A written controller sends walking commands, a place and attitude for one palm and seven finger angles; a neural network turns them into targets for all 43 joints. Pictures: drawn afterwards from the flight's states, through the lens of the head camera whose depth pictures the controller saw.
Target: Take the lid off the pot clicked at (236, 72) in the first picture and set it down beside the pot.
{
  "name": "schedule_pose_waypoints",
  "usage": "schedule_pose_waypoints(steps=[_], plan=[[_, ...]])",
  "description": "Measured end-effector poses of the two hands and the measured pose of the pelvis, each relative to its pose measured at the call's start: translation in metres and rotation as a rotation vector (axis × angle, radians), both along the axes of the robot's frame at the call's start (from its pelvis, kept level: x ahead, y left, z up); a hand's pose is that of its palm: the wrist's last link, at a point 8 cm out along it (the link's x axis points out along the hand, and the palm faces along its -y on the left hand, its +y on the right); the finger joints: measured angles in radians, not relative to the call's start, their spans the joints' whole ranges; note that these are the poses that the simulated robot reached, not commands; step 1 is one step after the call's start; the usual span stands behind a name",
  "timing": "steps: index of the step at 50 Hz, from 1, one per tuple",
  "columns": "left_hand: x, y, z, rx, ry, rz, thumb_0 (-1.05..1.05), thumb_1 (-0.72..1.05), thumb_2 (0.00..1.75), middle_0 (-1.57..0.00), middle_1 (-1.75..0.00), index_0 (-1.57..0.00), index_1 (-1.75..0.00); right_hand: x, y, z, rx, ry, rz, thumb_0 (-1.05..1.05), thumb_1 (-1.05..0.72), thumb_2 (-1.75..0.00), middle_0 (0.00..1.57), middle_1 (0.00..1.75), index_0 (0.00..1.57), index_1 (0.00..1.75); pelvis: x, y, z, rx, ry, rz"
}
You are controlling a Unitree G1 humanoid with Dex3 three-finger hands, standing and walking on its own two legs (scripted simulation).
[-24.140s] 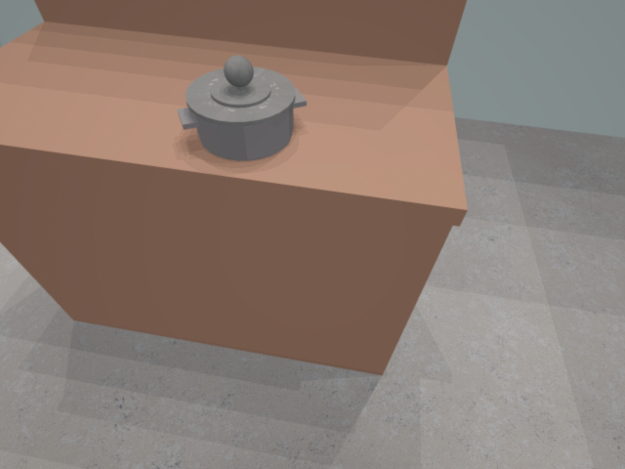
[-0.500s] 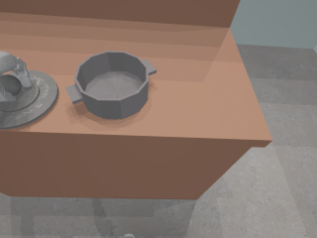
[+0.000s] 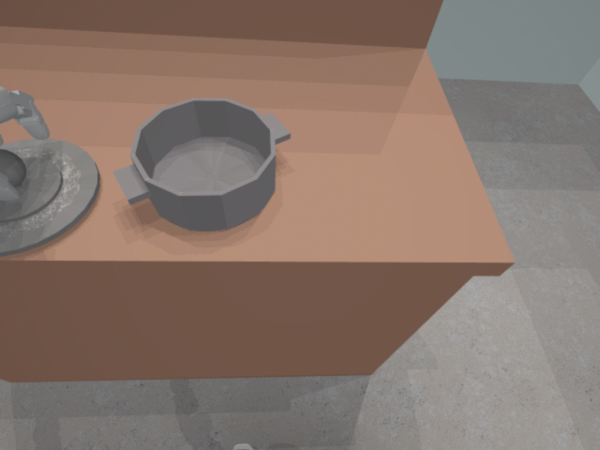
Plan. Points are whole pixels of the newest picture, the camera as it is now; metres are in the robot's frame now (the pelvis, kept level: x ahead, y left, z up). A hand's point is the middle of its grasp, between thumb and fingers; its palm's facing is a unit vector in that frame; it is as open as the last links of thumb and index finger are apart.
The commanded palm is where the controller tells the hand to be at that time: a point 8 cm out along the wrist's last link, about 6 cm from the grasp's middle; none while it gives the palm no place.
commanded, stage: open the fingers wide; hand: left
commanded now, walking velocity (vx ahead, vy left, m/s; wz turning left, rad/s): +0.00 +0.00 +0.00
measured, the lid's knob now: (0, 169) +0.44 +0.36 +0.11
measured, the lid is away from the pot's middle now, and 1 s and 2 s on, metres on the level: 0.25 0.25 0.25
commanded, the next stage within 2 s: raise the empty hand in 0.06 s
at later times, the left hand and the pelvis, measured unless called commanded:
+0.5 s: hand out of the picture +0.44 +0.35 +0.17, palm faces -0.35 -0.11 -0.93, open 11.0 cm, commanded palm +0.46 +0.35 +0.24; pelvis +0.00 +0.00 +0.00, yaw +1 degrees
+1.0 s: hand out of the picture +0.44 +0.34 +0.23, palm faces -0.27 -0.12 -0.95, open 11.0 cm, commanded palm +0.45 +0.34 +0.29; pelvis +0.00 -0.01 +0.01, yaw +1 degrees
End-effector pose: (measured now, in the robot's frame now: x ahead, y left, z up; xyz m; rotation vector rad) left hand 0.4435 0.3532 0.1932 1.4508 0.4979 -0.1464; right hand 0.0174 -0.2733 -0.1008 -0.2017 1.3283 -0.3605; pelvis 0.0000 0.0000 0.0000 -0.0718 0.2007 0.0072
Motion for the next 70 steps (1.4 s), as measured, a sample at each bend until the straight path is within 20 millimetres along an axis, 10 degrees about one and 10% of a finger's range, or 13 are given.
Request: schedule_pose_waypoints(steps=[11, 70], plan=[[-0.002, -0.007, -0.002, 0.022, 0.008, -0.024, 0.00, -0.05, 0.74, -0.41, -0.78, -0.41, -0.79, 0.014, 0.003, -0.001, 0.008, -0.021, 0.030, 0.01, -0.91, -0.90, 0.21, 0.30, 0.21, 0.30, -0.003, 0.001, 0.000, 0.000, -0.002, 0.007], [-0.007, -0.007, 0.130, 0.068, -0.136, 0.211, 0.00, -0.06, 0.76, -0.42, -0.76, -0.42, -0.77, 0.034, -0.023, 0.006, 0.049, -0.070, 0.056, 0.01, -0.91, -0.90, 0.21, 0.30, 0.20, 0.30, 0.006, -0.025, 0.014, 0.031, -0.060, 0.012]])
